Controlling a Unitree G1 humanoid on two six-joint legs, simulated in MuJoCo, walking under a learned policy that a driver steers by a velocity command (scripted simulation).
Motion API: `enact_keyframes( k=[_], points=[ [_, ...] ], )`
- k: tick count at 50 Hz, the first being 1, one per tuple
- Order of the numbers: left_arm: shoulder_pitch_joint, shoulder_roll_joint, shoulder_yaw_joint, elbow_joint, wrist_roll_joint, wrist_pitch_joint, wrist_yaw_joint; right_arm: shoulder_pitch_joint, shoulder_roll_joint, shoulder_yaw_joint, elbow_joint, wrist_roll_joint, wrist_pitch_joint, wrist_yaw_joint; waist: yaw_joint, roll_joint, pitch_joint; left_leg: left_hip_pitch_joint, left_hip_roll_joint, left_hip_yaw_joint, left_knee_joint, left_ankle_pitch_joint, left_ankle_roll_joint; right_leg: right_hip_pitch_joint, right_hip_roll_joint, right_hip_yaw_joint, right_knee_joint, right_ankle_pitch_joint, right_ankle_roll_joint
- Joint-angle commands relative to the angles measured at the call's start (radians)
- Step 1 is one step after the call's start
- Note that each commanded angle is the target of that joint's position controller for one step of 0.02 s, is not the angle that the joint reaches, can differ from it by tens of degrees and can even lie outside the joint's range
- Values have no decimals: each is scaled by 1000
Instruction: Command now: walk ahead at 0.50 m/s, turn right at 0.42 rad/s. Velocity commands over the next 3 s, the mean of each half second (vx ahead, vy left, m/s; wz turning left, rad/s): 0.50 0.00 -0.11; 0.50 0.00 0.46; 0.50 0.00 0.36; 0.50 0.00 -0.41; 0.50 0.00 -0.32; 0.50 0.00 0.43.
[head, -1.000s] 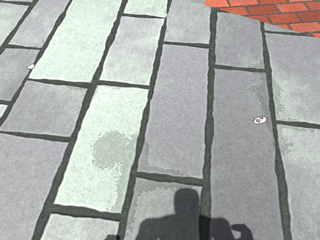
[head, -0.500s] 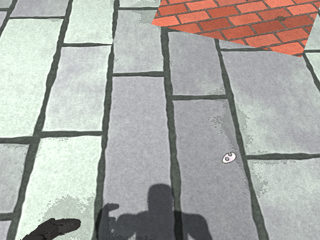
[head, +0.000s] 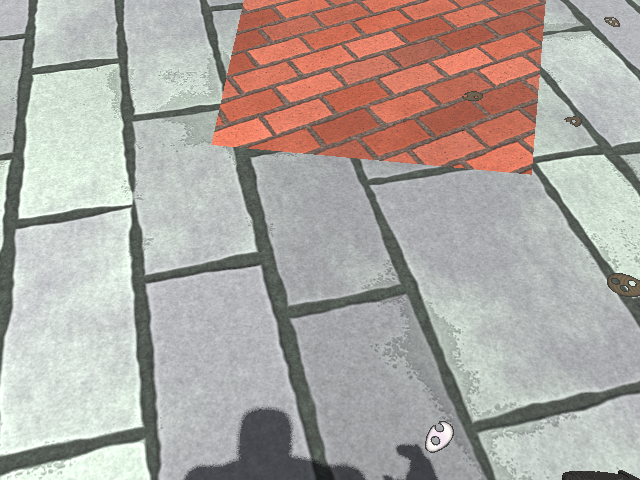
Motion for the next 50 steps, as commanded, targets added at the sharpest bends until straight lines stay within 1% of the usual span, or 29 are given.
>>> enact_keyframes(
  k=[1,2,4,7,10,13,16,18,19,20,21,22,23,24,25,26,27,28,30,34,39,42,44,45,46,47,48,49,50],
  points=[
    [-82,103,26,-109,16,-20,1,135,-109,-39,-9,-5,2,1,-86,87,-12,353,307,-410,-296,-87,171,-404,-118,-1,120,119,19],
    [-82,84,24,-112,12,-22,-5,128,-101,-34,0,-10,0,0,-67,117,3,304,278,-344,-318,-18,166,-364,-137,-11,86,140,17],
    [-76,51,15,-105,12,-21,-10,139,-92,-33,27,-1,-8,2,-54,140,-5,283,257,-271,-346,82,185,-337,-142,-41,20,150,21],
    [-153,22,-2,-127,26,-26,-15,158,-135,-45,60,11,-8,1,-61,113,8,291,269,-205,-381,200,212,-362,-164,-74,-144,222,33],
    [-244,3,-16,-142,24,-38,-27,177,-163,-48,86,19,3,0,-92,106,17,284,247,-126,-394,224,195,-308,-164,-109,-339,367,34],
    [-331,10,-17,-162,14,-46,-39,230,-185,-49,120,29,14,2,-123,110,30,291,247,-94,-382,214,177,-237,-136,-139,-472,439,30],
    [-385,30,-10,-189,9,-53,-50,269,-196,-50,149,37,29,2,-123,118,49,344,285,-121,-348,235,160,-202,-119,-140,-551,391,-1],
    [-321,57,6,-179,12,-61,-51,256,-215,-53,157,41,42,-3,-63,119,25,351,284,-128,-266,347,137,-74,-91,-155,-624,365,-29],
    [-211,92,27,-145,19,-62,-44,250,-210,-50,155,40,44,-5,-5,101,-40,318,243,-96,-143,461,114,100,-70,-169,-660,374,-52],
    [-52,148,51,-113,29,-60,-31,237,-175,-35,140,27,40,-6,70,70,-157,191,190,-57,69,392,77,356,-153,-96,-632,399,-92],
    [75,245,73,-104,53,-49,-18,293,-71,-2,101,11,25,-6,86,-139,-315,-173,54,30,449,-2,-1,725,-423,266,-646,319,-205],
    [102,201,62,-95,45,-43,-19,317,-91,-5,109,27,13,-8,88,-221,-380,-301,18,-82,638,-387,-12,716,-507,525,-767,193,-267],
    [49,142,42,-88,33,-44,-21,266,-168,-32,102,50,13,-7,77,-143,-230,-371,69,-113,711,-332,-10,594,-475,412,-795,125,-234],
    [-13,105,30,-89,27,-47,-23,212,-164,-33,90,52,17,-6,49,-117,-133,-374,111,-85,697,-252,-6,471,-430,279,-823,131,-205],
    [-75,74,22,-85,29,-52,-28,185,-150,-35,87,41,25,-9,18,-86,-67,-348,137,-73,657,-185,-10,359,-386,191,-866,174,-188],
    [-116,49,16,-81,35,-62,-31,192,-140,-41,93,34,38,-12,-14,-102,-31,-298,162,-81,623,-132,-14,274,-353,114,-903,241,-173],
    [-143,42,17,-74,40,-71,-32,216,-117,-39,103,35,52,-11,-38,-105,-16,-247,169,-82,615,-94,-21,212,-336,56,-936,291,-168],
    [-153,42,21,-65,43,-81,-32,224,-96,-37,108,36,63,-11,-50,-92,-9,-230,167,-80,614,-64,-28,182,-332,11,-958,354,-172],
    [-154,55,30,-42,48,-93,-27,200,-85,-40,95,33,75,-14,-59,-59,13,-260,167,-98,581,4,-40,173,-331,-70,-980,453,-176],
    [-128,84,40,-1,47,-89,-11,105,-66,-36,60,28,70,1,-38,-30,39,-296,161,-91,373,186,-40,223,-317,-197,-988,533,-161],
    [-57,136,57,45,29,-67,0,-69,-47,-21,-15,26,67,35,29,1,98,-305,154,-9,164,229,-7,320,-353,-279,-983,533,-145],
    [-34,158,66,67,12,-45,0,-119,-60,-24,-61,26,69,50,32,-9,103,-308,135,38,105,121,31,418,-377,-310,-917,640,-125],
    [-48,188,74,66,4,-32,5,-86,-87,-38,-75,24,75,53,-6,-44,50,-197,75,100,94,18,69,445,-373,-343,-795,959,-102],
    [-57,201,78,64,0,-25,8,-12,-114,-55,-64,24,80,52,-52,-58,-3,-88,32,129,89,-25,93,442,-363,-360,-673,1114,-89],
    [-73,200,75,59,-6,-19,10,132,-158,-82,-30,27,82,44,-138,-43,-81,117,-17,144,26,19,127,379,-329,-389,-476,1150,-61],
    [-63,170,61,47,8,-24,14,303,-234,-118,13,30,91,25,-212,28,-172,430,26,20,-2,62,175,155,-287,-389,-195,919,-16],
    [23,18,13,-13,52,-47,1,281,-353,-135,10,40,86,14,-93,311,-233,746,293,-537,-80,-72,353,-312,-85,-333,170,-39,53],
    [-53,76,15,-21,25,-86,-11,307,-284,-110,-29,30,66,20,-153,199,-388,809,380,-823,-234,-182,414,-415,-45,-77,295,-146,45],
    [-157,130,29,-56,-14,-104,-18,278,-224,-93,-17,20,52,24,-170,138,-253,731,354,-681,-261,-119,356,-496,-94,-58,283,-50,24]
  ],
)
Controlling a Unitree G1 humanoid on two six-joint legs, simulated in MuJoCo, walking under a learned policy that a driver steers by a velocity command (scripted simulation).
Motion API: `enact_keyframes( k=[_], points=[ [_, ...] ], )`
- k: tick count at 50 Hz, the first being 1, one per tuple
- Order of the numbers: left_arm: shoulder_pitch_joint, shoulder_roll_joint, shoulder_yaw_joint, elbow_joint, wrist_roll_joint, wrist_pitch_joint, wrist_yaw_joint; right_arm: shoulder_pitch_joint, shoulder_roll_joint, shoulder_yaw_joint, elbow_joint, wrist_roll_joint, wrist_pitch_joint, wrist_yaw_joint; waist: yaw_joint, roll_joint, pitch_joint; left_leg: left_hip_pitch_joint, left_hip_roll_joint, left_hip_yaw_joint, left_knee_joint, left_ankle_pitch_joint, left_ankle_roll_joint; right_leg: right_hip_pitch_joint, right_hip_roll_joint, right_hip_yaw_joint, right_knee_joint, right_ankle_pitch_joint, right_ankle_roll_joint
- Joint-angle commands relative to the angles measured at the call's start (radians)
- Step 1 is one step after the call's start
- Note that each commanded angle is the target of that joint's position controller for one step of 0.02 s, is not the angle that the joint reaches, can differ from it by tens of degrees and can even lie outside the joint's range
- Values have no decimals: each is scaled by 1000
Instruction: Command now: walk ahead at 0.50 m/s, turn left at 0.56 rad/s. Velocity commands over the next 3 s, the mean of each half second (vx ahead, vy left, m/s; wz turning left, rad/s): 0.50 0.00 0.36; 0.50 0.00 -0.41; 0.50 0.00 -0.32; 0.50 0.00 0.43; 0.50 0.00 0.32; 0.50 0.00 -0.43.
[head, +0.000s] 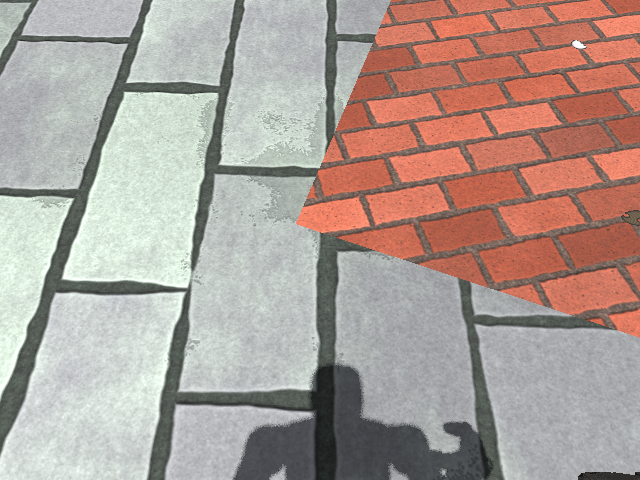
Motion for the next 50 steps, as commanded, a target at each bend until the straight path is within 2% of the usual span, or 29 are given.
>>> enact_keyframes(
  k=[1,2,3,4,7,12,16,19,20,21,22,23,24,25,26,27,28,31,34,37,40,42,44,45,46,47,48,49,50],
  points=[
    [-114,123,9,-164,-20,-78,-9,239,-172,-54,-13,-3,-29,-9,-119,44,-223,681,304,-610,-361,-30,241,-637,-2,163,265,89,-40],
    [-114,123,13,-153,7,-80,-1,170,-141,-45,-23,-3,-30,-12,-76,8,-165,547,265,-517,-366,77,212,-578,-34,160,177,141,-35],
    [-96,133,21,-148,19,-71,0,128,-115,-34,-41,-15,-31,-17,-40,24,-147,455,237,-459,-386,167,202,-505,-54,168,129,180,-29],
    [-83,131,23,-146,24,-58,-2,110,-113,-32,-49,-20,-32,-20,-21,35,-139,400,223,-440,-408,212,204,-464,-55,166,99,200,-18],
    [-103,89,12,-151,35,-33,0,129,-140,-39,-32,-12,-37,-36,-14,23,-106,293,190,-354,-433,316,206,-442,-40,134,-32,268,28],
    [-295,48,-10,-195,25,-37,-11,196,-160,-44,3,-2,-24,-58,-85,69,-67,233,119,-296,-416,170,132,-368,29,124,-402,565,50],
    [-338,71,-7,-200,11,-52,-35,254,-142,-36,44,-1,-23,-58,-115,90,-65,333,181,-338,-368,102,116,-341,29,133,-512,620,16],
    [-320,95,2,-204,10,-56,-41,259,-150,-39,64,-9,-19,-55,-101,119,-45,442,238,-365,-319,217,98,-349,28,113,-539,483,-45],
    [-278,106,8,-195,10,-57,-40,246,-151,-39,65,-9,-16,-54,-75,123,-56,462,231,-346,-271,341,85,-296,46,88,-565,447,-71],
    [-183,130,24,-165,14,-59,-36,238,-137,-33,64,-12,-14,-54,-28,103,-115,471,186,-298,-151,511,64,-168,70,66,-592,458,-105],
    [-37,169,36,-140,22,-61,-35,237,-112,-19,50,-24,-13,-57,31,47,-248,386,137,-241,74,483,33,68,-21,180,-558,520,-167],
    [77,256,60,-122,30,-55,-38,341,-70,-4,37,-16,-25,-58,21,-185,-382,50,-10,-138,433,164,-58,414,-210,575,-599,400,-331],
    [105,209,49,-101,-3,-48,-52,339,-81,2,30,-20,-40,-56,25,-294,-368,-174,-49,-160,579,-346,-83,492,-280,875,-757,170,-378],
    [55,148,30,-112,-17,-44,-50,238,-142,-12,14,-4,-50,-49,38,-179,-223,-276,16,-192,637,-299,-75,399,-268,815,-776,52,-335],
    [8,128,23,-129,-1,-34,-45,150,-138,-9,-4,-3,-61,-45,38,-85,-140,-274,50,-167,612,-225,-69,279,-226,696,-787,100,-305],
    [-19,116,17,-133,7,-27,-43,98,-127,-9,-18,-20,-70,-43,22,-30,-70,-267,76,-149,537,-175,-71,172,-184,612,-807,200,-294],
    [-31,101,11,-137,14,-27,-39,96,-120,-13,-21,-35,-74,-44,-3,-38,-66,-219,102,-150,463,-130,-75,120,-150,558,-819,296,-280],
    [-26,105,11,-134,8,-23,-25,111,-82,-7,-20,-43,-70,-45,-28,-98,-91,-146,101,-116,327,-94,-116,56,-96,464,-842,471,-288],
    [9,143,25,-115,-2,-16,-6,13,-52,6,-42,-40,-67,-49,-3,-84,-73,-120,81,-101,132,38,-152,2,-68,399,-846,539,-278],
    [58,151,29,-95,-10,-1,7,-88,-36,13,-58,-31,-75,-41,34,-91,-66,-47,46,-104,-37,198,-166,-34,-41,381,-828,508,-246],
    [110,147,29,-77,-15,13,14,-165,-49,10,-76,-18,-87,-29,55,-93,-62,5,17,-116,-125,233,-160,-13,-52,429,-785,470,-234],
    [116,145,31,-74,-16,22,17,-177,-68,1,-80,-14,-95,-24,46,-104,-62,39,10,-132,-178,191,-146,30,-66,484,-744,445,-221],
    [94,149,36,-80,-15,29,20,-127,-92,-12,-68,-10,-102,-25,6,-130,-70,126,13,-130,-219,135,-116,45,-72,522,-687,476,-204],
    [77,132,31,-88,-13,31,18,-49,-111,-24,-48,-13,-105,-31,-38,-127,-104,247,22,-117,-263,142,-88,24,-40,507,-618,520,-180],
    [58,92,17,-104,-4,27,13,74,-149,-39,-31,-26,-107,-40,-100,-93,-208,463,116,-183,-239,127,-36,-52,5,455,-439,512,-149],
    [123,29,-1,-125,-4,19,13,211,-226,-59,-17,-41,-100,-49,-120,92,-360,806,322,-457,-230,46,73,-306,125,320,-129,269,-85],
    [193,39,-10,-145,-18,14,14,260,-214,-60,15,-25,-84,-39,-94,321,-408,888,469,-788,-316,-162,165,-526,136,255,84,-94,-62],
    [152,126,12,-127,-26,17,15,209,-134,-40,4,-16,-79,-38,-100,188,-264,767,440,-735,-350,-280,138,-601,66,266,179,-32,-51],
    [69,144,19,-137,-19,23,14,167,-97,-29,0,-18,-73,-40,-104,107,-154,646,391,-584,-367,-220,103,-605,35,232,198,51,-42]
  ],
)
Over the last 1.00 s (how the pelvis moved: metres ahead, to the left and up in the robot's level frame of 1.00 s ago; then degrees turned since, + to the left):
0.49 0.01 -0.01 16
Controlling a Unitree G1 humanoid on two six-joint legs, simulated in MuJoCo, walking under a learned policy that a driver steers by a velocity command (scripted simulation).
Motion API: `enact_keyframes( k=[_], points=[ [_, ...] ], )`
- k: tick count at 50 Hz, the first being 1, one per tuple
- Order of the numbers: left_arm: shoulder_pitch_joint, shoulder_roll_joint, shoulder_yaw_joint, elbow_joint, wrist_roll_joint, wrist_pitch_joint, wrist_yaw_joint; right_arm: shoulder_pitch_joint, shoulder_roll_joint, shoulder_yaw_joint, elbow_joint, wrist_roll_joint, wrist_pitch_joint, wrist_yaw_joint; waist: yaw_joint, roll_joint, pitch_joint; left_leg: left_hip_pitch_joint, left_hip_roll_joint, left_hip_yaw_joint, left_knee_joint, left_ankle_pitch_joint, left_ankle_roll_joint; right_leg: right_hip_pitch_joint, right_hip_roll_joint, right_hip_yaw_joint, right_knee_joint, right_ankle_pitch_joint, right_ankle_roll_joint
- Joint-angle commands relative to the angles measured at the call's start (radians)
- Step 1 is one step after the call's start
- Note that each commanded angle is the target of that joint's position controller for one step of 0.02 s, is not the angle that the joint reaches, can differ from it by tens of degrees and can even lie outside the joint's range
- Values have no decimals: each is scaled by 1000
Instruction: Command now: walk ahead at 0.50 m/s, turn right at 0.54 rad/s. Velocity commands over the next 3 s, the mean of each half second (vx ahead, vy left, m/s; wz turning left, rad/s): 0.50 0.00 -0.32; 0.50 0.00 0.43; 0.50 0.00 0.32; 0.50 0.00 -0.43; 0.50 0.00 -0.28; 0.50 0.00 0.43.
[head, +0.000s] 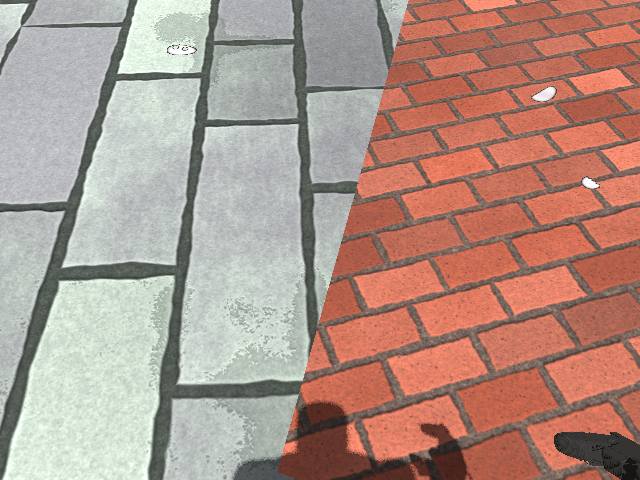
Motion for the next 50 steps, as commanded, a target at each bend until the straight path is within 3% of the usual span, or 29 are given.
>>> enact_keyframes(
  k=[1,2,4,8,11,15,18,19,20,21,22,23,24,25,26,27,28,30,32,37,40,43,45,46,47,48,49,50],
  points=[
    [-71,129,29,-110,7,-15,-2,179,-114,-44,3,-1,12,-5,-120,101,-23,428,357,-416,-241,-152,172,-495,-129,-29,246,83,28],
    [-89,117,33,-117,13,-11,-5,153,-94,-37,11,-6,11,-5,-101,114,8,361,324,-338,-267,-70,163,-472,-156,-32,214,125,30],
    [-88,77,27,-126,5,-1,-15,135,-94,-38,27,-8,4,-3,-79,148,23,277,291,-224,-315,21,161,-425,-181,-58,188,170,37],
    [-159,49,17,-168,13,2,-25,145,-142,-54,65,-5,-4,-5,-80,106,30,279,300,-85,-355,184,188,-465,-200,-68,55,300,60],
    [-233,33,5,-185,13,-10,-43,157,-165,-57,88,0,2,-7,-106,85,35,285,272,24,-355,245,167,-415,-188,-102,-129,458,49],
    [-365,18,-8,-234,14,-22,-60,247,-201,-61,144,25,16,-1,-143,71,70,329,296,55,-354,240,158,-351,-154,-145,-314,475,13],
    [-386,53,2,-256,20,-30,-66,279,-230,-63,183,44,38,2,-109,95,69,417,331,21,-275,416,150,-295,-120,-181,-406,344,-27],
    [-323,80,16,-241,24,-33,-63,273,-244,-64,189,46,45,0,-63,109,26,420,320,28,-191,569,134,-182,-91,-203,-442,332,-44],
    [-179,122,40,-197,27,-35,-57,266,-236,-56,195,46,50,-2,20,100,-61,371,277,63,-27,666,106,38,-60,-228,-493,391,-70],
    [-17,187,66,-158,34,-30,-42,272,-196,-36,185,29,43,-3,90,75,-187,185,231,83,206,497,65,346,-154,-137,-440,449,-108],
    [64,295,85,-150,51,-25,-28,372,-69,7,148,10,28,6,54,-174,-361,-211,71,98,612,-130,-12,714,-462,328,-484,312,-260],
    [77,215,65,-156,49,-25,-26,344,-133,-9,177,28,13,6,86,-153,-450,-275,41,-81,771,-430,-14,678,-512,514,-604,281,-281],
    [17,169,45,-147,44,-28,-28,270,-196,-33,146,57,11,8,74,-119,-273,-362,89,-92,813,-383,-6,554,-476,347,-623,279,-234],
    [-42,134,35,-140,36,-33,-30,222,-180,-29,133,54,13,5,40,-92,-168,-367,137,-60,769,-305,-2,425,-428,217,-648,301,-203],
    [-102,99,26,-133,36,-40,-34,202,-165,-31,132,38,20,0,6,-73,-95,-341,164,-50,714,-238,-6,305,-389,131,-690,324,-185],
    [-146,65,18,-133,41,-52,-37,225,-154,-36,146,31,39,-5,-31,-82,-57,-275,188,-60,685,-177,-5,214,-352,54,-740,345,-163],
    [-171,67,22,-127,45,-63,-38,265,-129,-33,156,33,55,-5,-59,-108,-51,-217,194,-60,681,-142,-14,149,-359,22,-781,363,-175],
    [-196,63,27,-106,45,-83,-38,269,-94,-29,158,33,77,-8,-82,-71,-7,-216,196,-70,651,-98,-31,94,-357,-63,-833,436,-181],
    [-194,70,33,-82,53,-90,-29,222,-92,-33,142,31,86,-12,-83,-39,26,-273,194,-88,580,-17,-37,105,-348,-138,-851,488,-171],
    [-157,115,48,-40,46,-81,-9,82,-60,-18,97,21,75,19,-39,-13,69,-263,174,-22,293,207,-22,154,-330,-292,-871,523,-141],
    [-111,140,59,-9,30,-66,-5,-7,-61,-13,53,21,77,36,-7,1,103,-293,168,10,195,189,5,246,-361,-326,-855,533,-131],
    [-97,163,69,12,13,-43,-5,-45,-79,-19,14,20,80,50,-11,-9,104,-296,142,56,145,79,45,349,-384,-355,-777,673,-108],
    [-114,194,77,10,5,-28,0,9,-111,-37,7,20,86,52,-57,-43,38,-174,74,121,147,-24,84,378,-378,-383,-630,1013,-84],
    [-130,201,78,7,1,-19,2,112,-142,-57,28,24,89,50,-120,-45,-23,-36,26,150,131,-46,111,358,-358,-403,-474,1138,-66],
    [-137,186,69,2,0,-15,5,277,-200,-91,71,28,92,37,-206,-19,-111,212,-22,146,74,3,149,256,-312,-427,-248,1101,-28],
    [-106,118,43,-21,35,-24,6,397,-304,-123,95,33,103,14,-225,158,-192,494,148,-141,46,43,218,-19,-248,-428,86,617,28],
    [-52,16,9,-74,43,-56,-5,325,-363,-123,58,33,89,17,-113,335,-313,748,358,-738,-141,-220,423,-405,-22,-247,404,-105,81],
    [-165,116,25,-81,6,-91,-18,329,-267,-94,40,28,73,28,-188,162,-322,742,376,-770,-242,-279,382,-507,-71,-72,441,-80,52]
  ],
)
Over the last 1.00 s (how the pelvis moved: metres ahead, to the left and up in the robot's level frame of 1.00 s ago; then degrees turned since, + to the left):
0.55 0.02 0.01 -6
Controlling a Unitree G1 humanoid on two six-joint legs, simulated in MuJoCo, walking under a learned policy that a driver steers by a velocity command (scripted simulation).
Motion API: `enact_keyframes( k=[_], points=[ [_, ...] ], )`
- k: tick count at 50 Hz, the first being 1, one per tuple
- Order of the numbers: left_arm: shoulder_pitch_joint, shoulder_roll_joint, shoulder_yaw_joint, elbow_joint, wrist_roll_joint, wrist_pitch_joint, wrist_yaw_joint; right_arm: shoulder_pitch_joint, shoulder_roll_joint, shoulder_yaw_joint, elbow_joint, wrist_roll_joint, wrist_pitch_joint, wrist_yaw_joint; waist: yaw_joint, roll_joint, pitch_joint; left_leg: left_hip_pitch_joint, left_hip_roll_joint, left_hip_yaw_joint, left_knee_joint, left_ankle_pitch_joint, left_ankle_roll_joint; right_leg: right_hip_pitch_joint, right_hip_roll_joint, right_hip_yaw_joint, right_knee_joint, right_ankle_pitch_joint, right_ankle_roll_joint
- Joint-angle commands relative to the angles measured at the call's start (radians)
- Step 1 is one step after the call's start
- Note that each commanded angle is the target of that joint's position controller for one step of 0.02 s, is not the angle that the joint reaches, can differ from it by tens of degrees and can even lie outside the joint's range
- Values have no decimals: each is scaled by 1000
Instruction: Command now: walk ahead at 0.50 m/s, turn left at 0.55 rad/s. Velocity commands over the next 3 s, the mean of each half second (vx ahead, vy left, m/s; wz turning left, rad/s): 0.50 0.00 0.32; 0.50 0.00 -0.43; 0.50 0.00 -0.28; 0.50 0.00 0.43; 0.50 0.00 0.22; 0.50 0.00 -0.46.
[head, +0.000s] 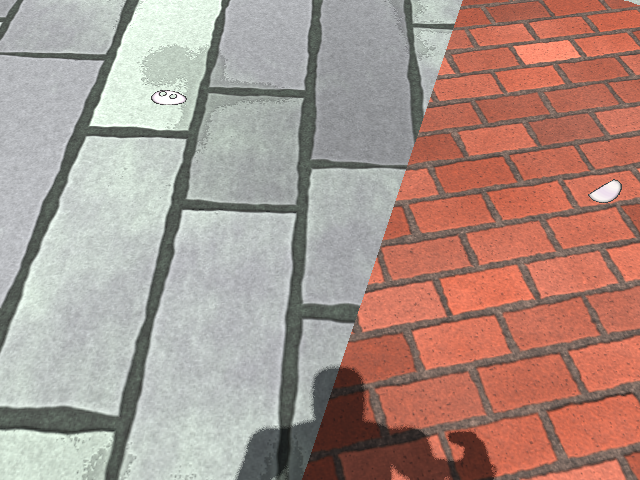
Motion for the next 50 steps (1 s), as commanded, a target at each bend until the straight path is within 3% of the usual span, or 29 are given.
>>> enact_keyframes(
  k=[1,2,3,4,7,9,12,15,17,20,21,22,23,24,25,26,27,28,30,32,35,38,43,45,46,47,48,49,50],
  points=[
    [-116,136,12,-164,-40,-85,-18,266,-185,-53,-15,-7,-29,-5,-136,89,-261,760,325,-711,-408,-185,254,-702,46,211,429,12,-50],
    [-119,120,9,-156,-23,-92,-10,208,-160,-44,-19,-7,-37,-5,-86,-1,-174,612,280,-592,-401,-63,217,-659,0,211,333,90,-57],
    [-114,127,16,-144,7,-88,-2,152,-121,-33,-30,-10,-39,-11,-53,-4,-139,505,243,-501,-409,40,196,-595,-30,212,247,140,-52],
    [-94,129,19,-142,14,-78,-4,125,-117,-28,-47,-23,-40,-17,-25,38,-126,426,225,-470,-424,131,199,-530,-41,218,217,170,-42],
    [-95,99,16,-143,27,-51,-6,132,-135,-33,-50,-18,-45,-33,-9,22,-109,331,185,-374,-453,278,199,-490,-30,189,87,234,2],
    [-170,77,7,-168,29,-44,-5,163,-156,-39,-40,-13,-43,-47,-30,22,-81,303,159,-330,-457,300,180,-509,-10,179,-53,346,28],
    [-265,48,-8,-189,20,-50,-15,193,-154,-38,-27,-8,-34,-58,-70,65,-68,270,111,-282,-447,194,130,-441,34,169,-285,540,37],
    [-319,52,-13,-196,7,-63,-36,246,-141,-31,6,-9,-35,-58,-108,83,-57,306,147,-291,-442,125,116,-397,41,161,-385,652,19],
    [-341,70,-11,-205,5,-68,-46,272,-140,-30,25,-11,-35,-56,-118,88,-41,400,191,-313,-406,146,111,-442,35,165,-419,609,-15],
    [-315,96,-4,-208,1,-71,-53,276,-156,-35,45,-17,-27,-58,-96,106,-28,526,247,-317,-351,320,88,-462,41,148,-440,458,-78],
    [-261,112,4,-195,1,-71,-53,259,-162,-36,44,-17,-24,-59,-63,110,-55,545,234,-289,-287,491,73,-392,67,123,-454,420,-103],
    [-146,138,20,-160,5,-72,-51,242,-156,-32,41,-21,-19,-60,-3,93,-132,540,190,-239,-148,666,52,-238,101,94,-475,443,-136],
    [8,177,32,-129,13,-71,-50,238,-133,-18,24,-32,-17,-65,63,41,-266,432,143,-192,79,607,22,18,18,203,-441,496,-192],
    [109,268,55,-117,21,-65,-52,351,-72,1,4,-31,-31,-62,35,-191,-399,69,-9,-114,453,202,-67,378,-193,631,-483,373,-358],
    [133,211,42,-96,-12,-60,-62,337,-78,9,-1,-32,-49,-56,43,-284,-398,-155,-62,-164,592,-338,-87,465,-254,931,-647,149,-404],
    [75,152,23,-110,-20,-56,-58,237,-142,-4,-21,-9,-65,-46,57,-178,-249,-258,4,-204,647,-290,-74,370,-242,851,-667,35,-354],
    [26,134,17,-128,-4,-48,-52,151,-140,-1,-40,-4,-78,-41,55,-82,-161,-256,41,-183,611,-215,-66,241,-200,734,-681,84,-322],
    [-6,115,9,-132,5,-41,-51,95,-129,-3,-51,-25,-86,-40,37,-8,-79,-241,69,-164,526,-165,-65,120,-152,637,-704,193,-300],
    [-30,105,2,-143,12,-40,-43,121,-115,-7,-56,-45,-87,-42,-13,-62,-85,-152,100,-160,408,-103,-87,32,-103,567,-728,361,-301],
    [-19,113,5,-142,4,-39,-33,130,-92,-3,-55,-46,-79,-45,-25,-81,-97,-126,99,-138,326,-91,-116,-8,-79,505,-738,462,-308],
    [21,153,19,-127,-5,-34,-13,28,-64,8,-85,-46,-72,-51,1,-67,-71,-126,80,-122,135,52,-155,-60,-51,441,-746,541,-296],
    [69,156,22,-107,-13,-19,0,-75,-41,16,-106,-39,-80,-44,38,-82,-66,-45,39,-117,-50,229,-168,-103,-9,405,-726,519,-255],
    [139,147,23,-84,-19,6,12,-173,-67,7,-134,-21,-99,-25,58,-94,-62,18,1,-146,-195,231,-149,-14,-40,511,-637,459,-231],
    [121,154,29,-89,-17,14,16,-139,-92,-4,-126,-18,-108,-24,27,-121,-66,75,3,-151,-224,156,-122,19,-57,558,-581,495,-216],
    [100,147,28,-97,-15,17,15,-69,-110,-15,-108,-18,-111,-28,-14,-127,-92,177,4,-135,-260,155,-97,6,-40,554,-528,546,-199],
    [82,117,18,-110,-10,15,10,38,-140,-30,-87,-29,-115,-36,-69,-111,-174,365,51,-155,-265,160,-56,-41,8,516,-395,586,-170],
    [81,64,-2,-134,10,11,7,201,-198,-45,-73,-41,-112,-46,-134,-7,-325,634,223,-318,-231,104,10,-175,74,430,-124,421,-135],
    [234,0,-24,-158,-16,1,5,264,-258,-60,-36,-43,-96,-42,-64,316,-428,913,441,-754,-294,-54,178,-522,199,309,167,-97,-78],
    [224,106,-7,-132,-30,0,8,244,-163,-43,-45,-22,-89,-37,-82,224,-354,854,449,-825,-339,-257,165,-642,102,318,295,-87,-66]
  ],
)
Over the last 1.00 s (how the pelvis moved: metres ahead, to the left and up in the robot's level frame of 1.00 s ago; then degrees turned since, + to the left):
0.52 -0.05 -0.02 7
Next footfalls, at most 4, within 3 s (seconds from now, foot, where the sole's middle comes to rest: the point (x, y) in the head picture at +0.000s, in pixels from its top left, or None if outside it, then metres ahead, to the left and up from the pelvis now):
0.46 right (383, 469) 0.46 -0.09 -0.75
0.96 left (285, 342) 0.73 0.11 -0.75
1.44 right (425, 272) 0.93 -0.22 -0.75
1.96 left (340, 174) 1.25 -0.01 -0.75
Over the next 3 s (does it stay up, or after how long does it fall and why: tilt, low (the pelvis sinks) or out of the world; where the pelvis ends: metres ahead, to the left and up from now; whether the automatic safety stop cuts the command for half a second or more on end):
stays up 1.70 -0.08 0.01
